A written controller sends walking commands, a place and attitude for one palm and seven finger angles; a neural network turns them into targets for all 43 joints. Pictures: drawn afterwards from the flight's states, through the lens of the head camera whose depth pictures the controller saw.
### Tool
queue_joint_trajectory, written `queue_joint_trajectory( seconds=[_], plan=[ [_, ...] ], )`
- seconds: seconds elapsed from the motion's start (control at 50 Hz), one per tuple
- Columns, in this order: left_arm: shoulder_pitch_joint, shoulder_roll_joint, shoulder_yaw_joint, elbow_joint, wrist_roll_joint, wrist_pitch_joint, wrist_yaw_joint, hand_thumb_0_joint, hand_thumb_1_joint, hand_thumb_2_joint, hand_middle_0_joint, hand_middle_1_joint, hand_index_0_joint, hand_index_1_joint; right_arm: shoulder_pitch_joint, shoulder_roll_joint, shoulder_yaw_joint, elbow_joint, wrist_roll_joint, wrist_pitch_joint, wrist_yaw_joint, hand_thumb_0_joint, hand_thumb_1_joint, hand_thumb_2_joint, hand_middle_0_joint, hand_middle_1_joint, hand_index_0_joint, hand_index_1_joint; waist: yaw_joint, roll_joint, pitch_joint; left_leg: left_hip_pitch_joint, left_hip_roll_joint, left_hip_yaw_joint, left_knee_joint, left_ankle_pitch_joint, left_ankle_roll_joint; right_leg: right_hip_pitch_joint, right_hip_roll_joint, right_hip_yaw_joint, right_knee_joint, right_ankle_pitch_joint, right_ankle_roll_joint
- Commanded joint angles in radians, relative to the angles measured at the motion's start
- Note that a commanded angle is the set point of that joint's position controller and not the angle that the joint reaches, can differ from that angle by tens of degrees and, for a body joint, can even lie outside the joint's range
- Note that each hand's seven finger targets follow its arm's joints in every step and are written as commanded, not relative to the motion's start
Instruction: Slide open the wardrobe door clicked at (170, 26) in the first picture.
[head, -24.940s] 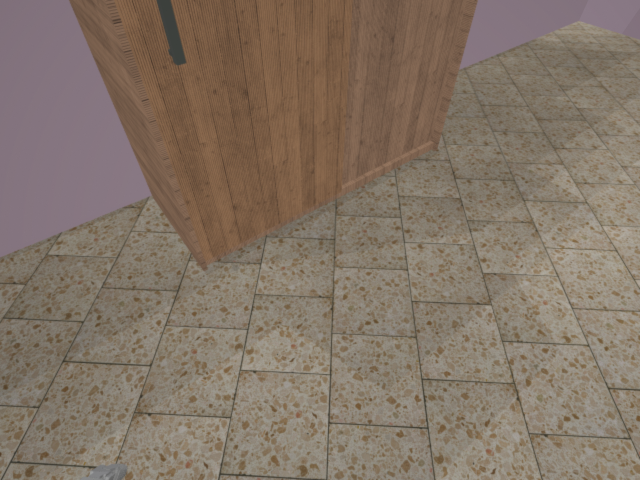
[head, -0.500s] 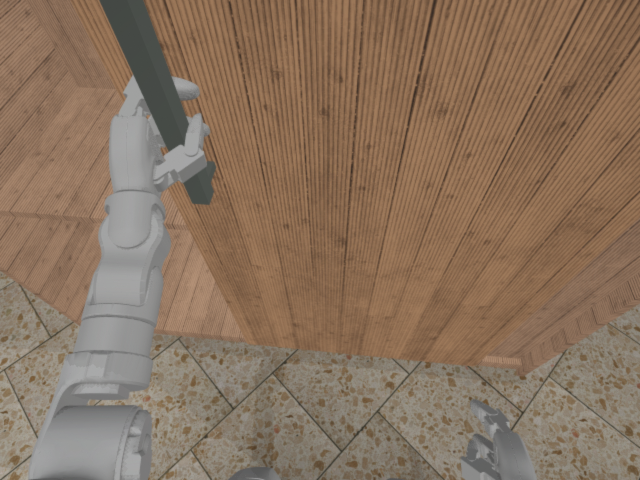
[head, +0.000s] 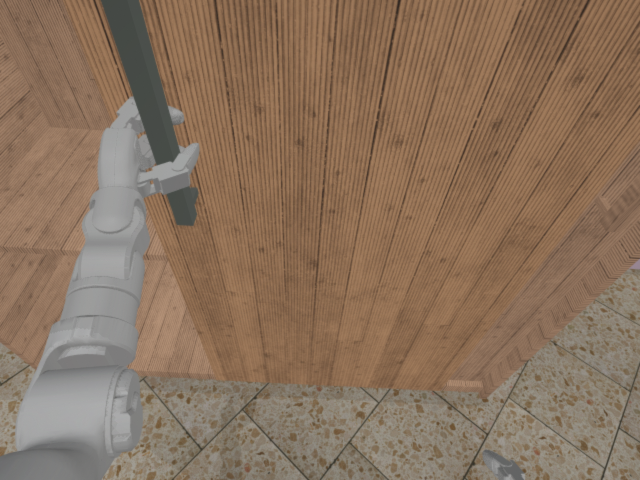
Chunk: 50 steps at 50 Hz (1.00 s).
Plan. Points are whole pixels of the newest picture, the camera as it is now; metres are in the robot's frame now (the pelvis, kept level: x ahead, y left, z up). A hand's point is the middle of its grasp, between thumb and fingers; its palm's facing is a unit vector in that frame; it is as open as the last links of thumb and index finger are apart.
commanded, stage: loosen the grip on the handle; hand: left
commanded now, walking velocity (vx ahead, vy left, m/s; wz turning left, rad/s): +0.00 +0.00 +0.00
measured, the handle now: (163, 113) +0.47 +0.21 +0.22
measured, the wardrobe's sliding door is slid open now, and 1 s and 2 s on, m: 0.52 0.52 0.52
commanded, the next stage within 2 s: slip the hand off the handle in 0.44 s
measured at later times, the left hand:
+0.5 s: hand (181, 169) +0.44 +0.19 +0.16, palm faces +0.23 -0.96 -0.17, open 14.2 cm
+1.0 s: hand (148, 167) +0.44 +0.23 +0.16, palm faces +0.23 -0.96 -0.17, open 14.0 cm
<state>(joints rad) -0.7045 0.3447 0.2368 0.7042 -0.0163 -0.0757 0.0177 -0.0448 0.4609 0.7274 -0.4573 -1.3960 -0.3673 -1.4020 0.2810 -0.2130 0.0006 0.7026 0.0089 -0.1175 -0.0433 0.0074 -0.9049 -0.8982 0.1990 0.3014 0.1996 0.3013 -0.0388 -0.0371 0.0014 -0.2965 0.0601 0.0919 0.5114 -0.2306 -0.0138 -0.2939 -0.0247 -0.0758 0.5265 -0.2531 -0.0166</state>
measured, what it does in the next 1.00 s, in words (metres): stands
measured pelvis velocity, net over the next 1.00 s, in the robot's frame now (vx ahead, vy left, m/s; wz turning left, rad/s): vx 0.00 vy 0.00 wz -0.02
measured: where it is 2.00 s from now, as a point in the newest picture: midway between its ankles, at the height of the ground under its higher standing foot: outside the picture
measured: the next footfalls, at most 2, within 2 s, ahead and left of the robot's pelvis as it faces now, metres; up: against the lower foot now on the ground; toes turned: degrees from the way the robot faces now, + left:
none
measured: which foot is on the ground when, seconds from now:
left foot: down 0.00-1.00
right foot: down 0.00-1.00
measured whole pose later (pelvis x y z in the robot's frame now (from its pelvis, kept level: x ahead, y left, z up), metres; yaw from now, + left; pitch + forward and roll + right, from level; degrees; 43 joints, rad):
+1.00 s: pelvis +0.00 +0.00 +0.00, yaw -1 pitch +4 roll +0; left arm -0.61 0.43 0.33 0.69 -0.04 -0.19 -0.04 -0.02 -0.55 0.20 -0.48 -1.26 -0.37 -1.22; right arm 0.29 -0.25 0.00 0.70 0.02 -0.04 -0.07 0.01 -0.90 -0.90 0.20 0.30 0.20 0.30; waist -0.06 0.00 -0.02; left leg -0.36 0.05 0.07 0.57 -0.27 -0.01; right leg -0.35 -0.01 -0.06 0.55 -0.26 -0.01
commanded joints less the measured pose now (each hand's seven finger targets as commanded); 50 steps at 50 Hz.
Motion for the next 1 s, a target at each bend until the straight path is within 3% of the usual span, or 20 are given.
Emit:
queue_joint_trajectory(
  seconds=[0.0,0.08,0.14,0.22,0.24,0.26,0.28,0.3,0.34,0.4,0.5,0.52,0.54,0.6,0.64,0.74,0.8,0.84,0.9,0.98],
  plan=[
    [-0.392,0.146,-0.005,-0.238,0.038,-0.147,0.069,0.000,-0.067,0.433,-0.450,-1.400,-0.450,-1.400,0.029,-0.167,-0.072,-0.096,-0.009,-0.055,0.044,0.000,-0.900,-0.900,0.200,0.300,0.200,0.300,-0.006,0.163,-0.270,0.105,-0.039,-0.050,-0.015,0.152,0.030,0.000,0.037,0.045,-0.045,0.140,-0.023],
    [-0.418,0.154,-0.020,-0.173,0.030,-0.144,0.081,0.000,-0.550,0.200,-0.423,-1.367,-0.423,-1.367,0.027,-0.187,-0.076,-0.106,0.008,-0.043,0.044,0.000,-0.900,-0.900,0.200,0.300,0.200,0.300,-0.041,0.003,-0.199,0.015,-0.044,-0.055,-0.042,-0.084,0.048,-0.053,0.033,0.057,-0.088,-0.066,-0.002],
    [-0.476,0.210,0.009,-0.144,0.039,-0.142,0.096,0.000,-0.550,0.200,-0.383,-1.317,-0.383,-1.317,0.042,-0.192,-0.077,-0.090,0.006,-0.041,0.037,0.000,-0.900,-0.900,0.200,0.300,0.200,0.300,-0.042,0.048,-0.212,-0.002,-0.053,-0.056,-0.050,-0.155,0.050,-0.057,0.031,0.069,-0.095,-0.120,-0.002],
    [-0.516,0.175,-0.021,-0.134,0.030,-0.176,0.106,0.000,-0.550,0.200,-0.330,-1.250,-0.330,-1.250,0.054,-0.192,-0.078,-0.078,0.005,-0.043,0.041,0.000,-0.900,-0.900,0.200,0.300,0.200,0.300,-0.049,0.043,-0.225,-0.010,-0.055,-0.062,-0.040,-0.187,0.049,-0.072,0.030,0.072,-0.094,-0.149,-0.001],
    [-0.561,0.317,0.091,-0.164,0.034,-0.197,0.114,0.000,-0.550,0.200,-0.317,-1.233,-0.317,-1.233,0.063,-0.206,-0.080,-0.071,-0.001,-0.042,0.033,0.000,-0.900,-0.900,0.200,0.300,0.200,0.300,-0.034,0.036,-0.280,-0.004,-0.053,-0.068,-0.041,-0.168,0.054,-0.035,0.032,0.075,-0.084,-0.127,-0.002],
    [-0.565,0.317,0.075,-0.171,0.042,-0.207,0.112,0.000,-0.550,0.200,-0.303,-1.217,-0.303,-1.217,0.070,-0.200,-0.082,-0.075,-0.003,-0.038,0.034,0.000,-0.900,-0.900,0.200,0.300,0.200,0.300,-0.038,0.052,-0.321,0.002,-0.054,-0.065,-0.043,-0.144,0.057,-0.009,0.033,0.082,-0.081,-0.110,0.001],
    [-0.549,0.234,0.012,-0.155,0.039,-0.211,0.104,0.000,-0.550,0.200,-0.290,-1.200,-0.290,-1.200,0.067,-0.188,-0.078,-0.075,0.001,-0.038,0.036,0.000,-0.900,-0.900,0.200,0.300,0.200,0.300,-0.042,0.044,-0.298,0.003,-0.051,-0.069,-0.044,-0.156,0.054,-0.029,0.036,0.076,-0.079,-0.113,0.000],
    [-0.512,0.214,0.011,-0.115,0.030,-0.209,0.101,0.000,-0.550,0.200,-0.277,-1.183,-0.277,-1.183,0.063,-0.190,-0.077,-0.069,0.004,-0.039,0.036,0.000,-0.900,-0.900,0.200,0.300,0.200,0.300,-0.041,0.043,-0.246,-0.008,-0.050,-0.071,-0.044,-0.176,0.051,-0.053,0.038,0.070,-0.082,-0.122,-0.003],
    [-0.490,0.246,0.044,-0.103,0.021,-0.211,0.104,0.000,-0.550,0.200,-0.250,-1.150,-0.250,-1.150,0.060,-0.201,-0.075,-0.067,0.004,-0.036,0.032,0.000,-0.900,-0.900,0.200,0.300,0.200,0.300,-0.037,0.043,-0.225,-0.022,-0.053,-0.073,-0.043,-0.189,0.053,-0.058,0.036,0.070,-0.085,-0.133,-0.002],
    [-0.565,0.228,0.015,-0.090,0.017,-0.208,0.106,0.000,-0.550,0.200,-0.250,-1.150,-0.250,-1.150,0.071,-0.201,-0.074,-0.052,0.005,-0.037,0.030,0.000,-0.900,-0.900,0.200,0.300,0.200,0.300,-0.065,0.014,-0.215,-0.030,-0.052,-0.078,-0.032,-0.207,0.055,-0.084,0.031,0.074,-0.092,-0.149,0.009],
    [-0.520,0.182,-0.006,-0.114,0.016,-0.202,0.111,0.000,-0.550,0.200,-0.250,-1.150,-0.250,-1.150,0.078,-0.195,-0.077,-0.049,0.004,-0.033,0.034,0.000,-0.900,-0.900,0.200,0.300,0.200,0.300,-0.055,0.034,-0.258,0.013,-0.047,-0.093,-0.026,-0.135,0.052,-0.076,0.036,0.056,-0.061,-0.072,0.002],
    [-0.498,0.274,0.065,-0.123,0.021,-0.201,0.113,0.000,-0.550,0.200,-0.250,-1.150,-0.250,-1.150,0.075,-0.205,-0.076,-0.051,0.003,-0.025,0.028,0.000,-0.900,-0.900,0.200,0.300,0.200,0.300,-0.032,0.032,-0.274,0.004,-0.046,-0.090,-0.025,-0.112,0.053,-0.049,0.034,0.062,-0.062,-0.065,0.001],
    [-0.494,0.306,0.085,-0.132,0.024,-0.199,0.113,0.000,-0.550,0.200,-0.250,-1.150,-0.250,-1.150,0.070,-0.205,-0.070,-0.052,0.000,-0.017,0.021,0.000,-0.900,-0.900,0.200,0.300,0.200,0.300,-0.028,0.051,-0.280,0.007,-0.049,-0.087,-0.025,-0.074,0.055,-0.034,0.035,0.061,-0.058,-0.040,0.000],
    [-0.461,0.275,0.074,-0.123,0.007,-0.185,0.092,0.000,-0.550,0.200,-0.250,-1.150,-0.250,-1.150,0.056,-0.193,-0.065,-0.058,0.006,-0.001,0.013,0.000,-0.900,-0.900,0.200,0.300,0.200,0.300,-0.031,0.019,-0.248,0.006,-0.043,-0.082,-0.023,-0.039,0.053,-0.026,0.034,0.060,-0.067,-0.011,0.003],
    [-0.428,0.348,0.141,-0.140,0.000,-0.182,0.089,0.000,-0.550,0.200,-0.250,-1.150,-0.250,-1.150,0.048,-0.196,-0.061,-0.064,0.002,0.010,0.002,0.000,-0.900,-0.900,0.200,0.300,0.200,0.300,-0.010,0.025,-0.256,0.004,-0.044,-0.080,-0.023,0.012,0.054,0.007,0.033,0.061,-0.063,0.029,-0.001],
    [-0.315,0.374,0.192,-0.202,-0.022,-0.161,0.066,0.000,-0.550,0.200,-0.250,-1.150,-0.250,-1.150,0.028,-0.185,-0.057,-0.091,0.007,0.033,-0.011,0.000,-0.900,-0.900,0.200,0.300,0.200,0.300,0.021,0.046,-0.289,0.023,-0.045,-0.062,-0.018,0.126,0.049,0.072,0.033,0.061,-0.048,0.158,-0.003],
    [-0.313,0.378,0.190,-0.206,-0.027,-0.148,0.055,0.000,-0.550,0.200,-0.250,-1.150,-0.250,-1.150,0.020,-0.185,-0.053,-0.097,0.010,0.041,-0.018,0.000,-0.900,-0.900,0.200,0.300,0.200,0.300,0.010,0.030,-0.265,0.006,-0.043,-0.057,-0.024,0.099,0.048,0.064,0.030,0.063,-0.056,0.137,0.002],
    [-0.326,0.432,0.226,-0.227,-0.018,-0.151,0.051,0.000,-0.550,0.200,-0.250,-1.150,-0.250,-1.150,0.017,-0.187,-0.054,-0.097,0.009,0.046,-0.026,0.000,-0.900,-0.900,0.200,0.300,0.200,0.300,0.011,0.049,-0.272,0.010,-0.046,-0.054,-0.016,0.106,0.051,0.070,0.032,0.068,-0.054,0.142,0.002],
    [-0.337,0.419,0.211,-0.198,-0.034,-0.147,0.017,0.000,-0.550,0.200,-0.250,-1.150,-0.250,-1.150,0.028,-0.189,-0.054,-0.091,0.013,0.048,-0.030,0.000,-0.900,-0.900,0.200,0.300,0.200,0.300,-0.008,0.039,-0.264,0.004,-0.045,-0.055,-0.013,0.091,0.049,0.056,0.030,0.070,-0.059,0.139,0.006],
    [-0.328,0.465,0.250,-0.208,-0.051,-0.170,-0.024,0.000,-0.550,0.200,-0.250,-1.150,-0.250,-1.150,0.043,-0.190,-0.060,-0.085,0.015,0.046,-0.035,0.000,-0.900,-0.900,0.200,0.300,0.200,0.300,-0.002,0.066,-0.318,0.018,-0.049,-0.049,0.005,0.136,0.050,0.087,0.030,0.079,-0.042,0.206,0.005]
  ],
)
